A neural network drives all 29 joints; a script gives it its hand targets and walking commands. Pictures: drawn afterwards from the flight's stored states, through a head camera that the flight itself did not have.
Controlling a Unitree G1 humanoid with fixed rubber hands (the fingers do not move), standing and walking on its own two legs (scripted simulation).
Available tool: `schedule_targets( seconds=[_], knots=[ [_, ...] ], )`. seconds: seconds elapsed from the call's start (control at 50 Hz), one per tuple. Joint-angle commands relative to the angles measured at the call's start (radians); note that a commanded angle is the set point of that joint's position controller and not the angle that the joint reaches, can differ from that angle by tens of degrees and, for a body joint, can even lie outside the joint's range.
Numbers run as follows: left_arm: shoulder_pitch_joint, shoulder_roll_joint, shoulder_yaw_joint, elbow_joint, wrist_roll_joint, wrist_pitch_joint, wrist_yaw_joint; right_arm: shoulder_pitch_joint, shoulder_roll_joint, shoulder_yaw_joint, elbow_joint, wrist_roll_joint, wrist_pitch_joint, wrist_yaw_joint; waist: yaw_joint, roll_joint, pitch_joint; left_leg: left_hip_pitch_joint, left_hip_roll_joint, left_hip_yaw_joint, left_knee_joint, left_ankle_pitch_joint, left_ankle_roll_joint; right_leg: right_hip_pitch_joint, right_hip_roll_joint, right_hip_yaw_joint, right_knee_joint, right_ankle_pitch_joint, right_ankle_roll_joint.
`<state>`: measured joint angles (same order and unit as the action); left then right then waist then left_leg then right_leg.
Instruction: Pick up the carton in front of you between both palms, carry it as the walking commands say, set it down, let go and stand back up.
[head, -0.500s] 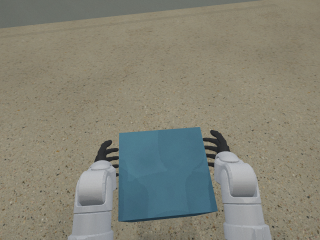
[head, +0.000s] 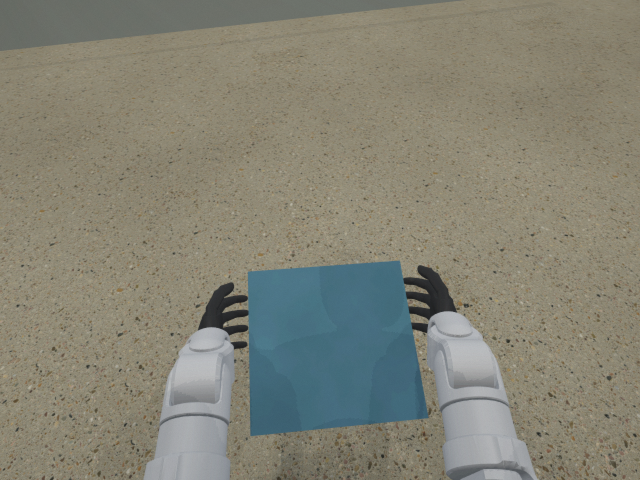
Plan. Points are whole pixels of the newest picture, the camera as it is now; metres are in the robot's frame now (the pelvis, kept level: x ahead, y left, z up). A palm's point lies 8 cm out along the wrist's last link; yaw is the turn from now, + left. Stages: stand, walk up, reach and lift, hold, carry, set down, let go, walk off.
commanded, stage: carry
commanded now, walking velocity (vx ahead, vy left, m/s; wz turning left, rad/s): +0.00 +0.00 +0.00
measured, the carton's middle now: (327, 352) +0.32 +0.00 -0.09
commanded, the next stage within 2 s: hold in 0.74 s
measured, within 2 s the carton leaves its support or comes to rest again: neither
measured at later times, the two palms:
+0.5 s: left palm (217, 346) +0.27 +0.14 +0.03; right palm (451, 328) +0.28 -0.16 +0.04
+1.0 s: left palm (247, 336) +0.28 +0.10 +0.04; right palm (494, 361) +0.24 -0.19 +0.05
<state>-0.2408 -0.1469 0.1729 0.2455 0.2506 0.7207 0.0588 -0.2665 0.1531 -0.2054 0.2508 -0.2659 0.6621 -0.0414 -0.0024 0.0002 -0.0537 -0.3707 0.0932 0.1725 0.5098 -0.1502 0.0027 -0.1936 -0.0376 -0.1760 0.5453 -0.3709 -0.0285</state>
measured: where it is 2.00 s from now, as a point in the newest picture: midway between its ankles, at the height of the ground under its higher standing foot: outside the picture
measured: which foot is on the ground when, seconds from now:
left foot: down 0.00-1.00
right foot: down 0.00-1.00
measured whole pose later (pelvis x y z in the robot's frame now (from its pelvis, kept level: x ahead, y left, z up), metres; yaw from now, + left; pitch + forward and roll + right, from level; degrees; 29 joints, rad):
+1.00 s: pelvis -0.02 +0.01 +0.01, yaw -10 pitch -6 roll +0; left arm -0.22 -0.14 0.16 0.22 0.27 0.73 0.03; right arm -0.26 0.15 -0.23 0.27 -0.26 0.66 -0.03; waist -0.01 -0.02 0.04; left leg -0.17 0.02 -0.08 0.39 -0.13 -0.04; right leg -0.07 0.04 0.03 0.44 -0.26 -0.03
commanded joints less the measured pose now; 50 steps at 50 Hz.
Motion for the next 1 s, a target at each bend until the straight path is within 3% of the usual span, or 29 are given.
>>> schedule_targets(
  seconds=[0.0,0.14,0.3,0.72,0.74,0.76,0.78,0.82,0.84,0.9,0.98],
  knots=[
    [-0.603,-0.922,-0.599,-0.189,-0.310,-0.100,-0.272,-0.436,0.969,0.601,-0.053,0.280,-0.029,0.266,0.004,0.002,-0.325,0.207,0.077,-0.084,-0.022,0.211,0.021,0.002,-0.120,0.095,-0.096,0.265,-0.006],
    [-0.515,-0.896,-0.593,-0.199,-0.303,-0.035,-0.263,-0.348,0.935,0.585,-0.077,0.266,0.038,0.251,0.005,-0.008,-0.326,0.196,0.080,-0.081,-0.012,0.231,0.020,-0.008,-0.124,0.099,-0.082,0.304,-0.002],
    [-0.566,-0.907,-0.592,-0.210,-0.309,-0.041,-0.264,-0.408,0.950,0.586,-0.082,0.280,0.032,0.254,0.004,-0.008,-0.288,0.176,0.076,-0.083,-0.028,0.160,0.012,-0.040,-0.126,0.107,-0.108,0.228,-0.007],
    [-0.557,-0.920,-0.595,-0.202,-0.312,-0.037,-0.269,-0.404,0.958,0.593,-0.083,0.284,0.034,0.258,0.006,-0.009,-0.306,0.176,0.076,-0.075,-0.020,0.177,0.008,-0.038,-0.126,0.106,-0.090,0.264,-0.008],
    [-0.448,-0.918,-0.573,-0.245,-0.302,-0.044,-0.277,-0.346,0.987,0.571,-0.031,0.265,0.007,0.268,0.006,-0.165,-0.190,0.485,-0.213,-0.205,-0.029,0.243,0.040,-0.154,0.028,0.324,-0.205,0.577,0.002],
    [-0.492,-0.880,-0.580,-0.283,-0.294,-0.061,-0.282,-0.304,0.977,0.540,-0.020,0.233,-0.022,0.256,-0.027,-0.146,-0.238,0.448,-0.193,-0.243,-0.038,0.304,0.029,-0.048,0.048,0.339,-0.173,0.685,0.008],
    [-0.494,-0.894,-0.597,-0.270,-0.288,-0.066,-0.278,-0.315,0.966,0.533,-0.036,0.228,-0.036,0.249,-0.020,-0.093,-0.269,0.443,-0.201,-0.241,-0.053,0.325,0.022,0.024,0.057,0.326,-0.153,0.749,0.018],
    [-0.512,-0.894,-0.612,-0.269,-0.292,-0.072,-0.286,-0.330,0.946,0.511,-0.038,0.213,-0.046,0.237,-0.032,-0.058,-0.271,0.373,-0.204,-0.231,-0.084,0.273,0.006,0.147,0.069,0.317,-0.170,0.692,0.023],
    [-0.520,-0.879,-0.615,-0.251,-0.292,-0.074,-0.289,-0.344,0.952,0.507,-0.028,0.218,-0.048,0.231,-0.032,-0.066,-0.268,0.363,-0.199,-0.229,-0.091,0.246,0.001,0.173,0.072,0.310,-0.194,0.601,0.020],
    [-0.515,-0.897,-0.592,-0.205,-0.275,-0.076,-0.284,-0.426,0.965,0.546,-0.034,0.246,-0.039,0.254,0.003,-0.057,-0.235,0.389,-0.219,-0.223,-0.103,0.168,0.003,0.118,0.075,0.293,-0.211,0.466,0.041],
    [-0.533,-0.922,-0.544,-0.134,-0.241,-0.074,-0.287,-0.495,0.978,0.553,0.023,0.263,-0.027,0.296,0.044,-0.050,-0.180,0.385,-0.215,-0.216,-0.116,0.080,0.006,0.052,0.083,0.280,-0.225,0.293,0.043]
  ],
)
